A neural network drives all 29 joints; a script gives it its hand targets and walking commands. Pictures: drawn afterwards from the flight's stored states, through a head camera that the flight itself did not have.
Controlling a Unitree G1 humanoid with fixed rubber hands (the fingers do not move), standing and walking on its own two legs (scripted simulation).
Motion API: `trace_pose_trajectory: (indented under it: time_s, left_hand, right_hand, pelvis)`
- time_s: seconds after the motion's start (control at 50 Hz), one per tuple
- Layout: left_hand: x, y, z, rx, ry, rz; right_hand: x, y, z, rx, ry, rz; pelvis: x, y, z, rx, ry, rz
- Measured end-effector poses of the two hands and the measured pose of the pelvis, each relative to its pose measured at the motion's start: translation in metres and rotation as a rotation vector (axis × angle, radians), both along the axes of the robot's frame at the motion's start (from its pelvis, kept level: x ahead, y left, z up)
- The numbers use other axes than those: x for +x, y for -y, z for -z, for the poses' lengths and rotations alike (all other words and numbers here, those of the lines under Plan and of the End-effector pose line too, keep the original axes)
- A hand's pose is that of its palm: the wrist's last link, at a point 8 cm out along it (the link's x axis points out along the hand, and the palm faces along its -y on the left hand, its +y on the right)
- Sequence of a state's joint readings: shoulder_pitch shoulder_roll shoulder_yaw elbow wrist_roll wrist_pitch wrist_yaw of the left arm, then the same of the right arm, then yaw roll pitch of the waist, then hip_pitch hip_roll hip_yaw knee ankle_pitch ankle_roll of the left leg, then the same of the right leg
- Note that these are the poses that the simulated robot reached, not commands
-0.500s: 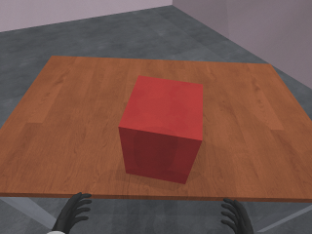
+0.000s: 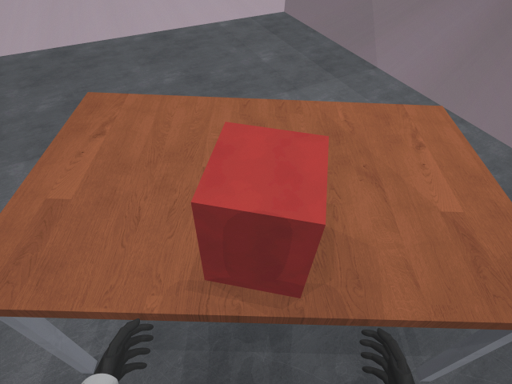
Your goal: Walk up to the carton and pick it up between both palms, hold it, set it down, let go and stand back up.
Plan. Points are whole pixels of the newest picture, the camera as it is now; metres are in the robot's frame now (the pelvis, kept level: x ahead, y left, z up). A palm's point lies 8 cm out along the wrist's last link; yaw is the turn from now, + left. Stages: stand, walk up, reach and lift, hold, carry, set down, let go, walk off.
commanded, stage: set down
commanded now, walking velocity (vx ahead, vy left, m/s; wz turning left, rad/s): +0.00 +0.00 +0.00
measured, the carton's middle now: (263, 211) +0.43 +0.01 -0.01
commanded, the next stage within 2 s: let go in 0.06 s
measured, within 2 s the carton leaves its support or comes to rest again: neither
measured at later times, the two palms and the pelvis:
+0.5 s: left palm (119, 374) +0.15 +0.22 -0.08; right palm out of the picture +0.15 -0.23 -0.08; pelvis +0.01 -0.01 +0.00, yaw +0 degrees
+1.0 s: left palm out of the picture +0.05 +0.31 -0.11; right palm out of the picture +0.08 -0.30 -0.11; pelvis +0.00 +0.00 +0.00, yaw +2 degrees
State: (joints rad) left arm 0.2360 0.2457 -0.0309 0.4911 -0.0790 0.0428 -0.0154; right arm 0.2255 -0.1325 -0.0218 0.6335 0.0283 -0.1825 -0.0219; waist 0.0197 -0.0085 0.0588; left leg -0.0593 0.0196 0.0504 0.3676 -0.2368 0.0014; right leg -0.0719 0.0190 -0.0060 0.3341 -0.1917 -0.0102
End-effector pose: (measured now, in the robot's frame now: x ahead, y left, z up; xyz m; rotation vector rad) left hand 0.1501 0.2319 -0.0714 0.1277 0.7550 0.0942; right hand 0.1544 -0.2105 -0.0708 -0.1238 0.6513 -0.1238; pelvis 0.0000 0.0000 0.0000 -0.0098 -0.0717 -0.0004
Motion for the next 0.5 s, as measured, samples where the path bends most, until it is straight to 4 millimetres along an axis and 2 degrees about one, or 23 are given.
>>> trace_pose_trajectory:
  time_s: [0.14, 0.28, 0.5]
  left_hand:
    - [-0.001, 0.003, 0.000, 0.003, -0.002, -0.014]
    - [-0.007, 0.004, 0.010, 0.013, -0.071, -0.027]
    - [0.001, 0.009, 0.012, 0.009, -0.082, -0.029]
  right_hand:
    - [-0.003, 0.007, 0.001, -0.011, -0.010, -0.008]
    - [-0.009, 0.014, 0.007, -0.028, -0.061, -0.015]
    - [-0.002, 0.019, 0.010, -0.038, -0.077, -0.030]
  pelvis:
    - [0.001, 0.002, 0.000, 0.000, -0.003, -0.003]
    - [0.001, 0.004, 0.000, 0.002, -0.009, 0.002]
    - [0.006, 0.006, 0.001, 0.004, -0.027, -0.001]
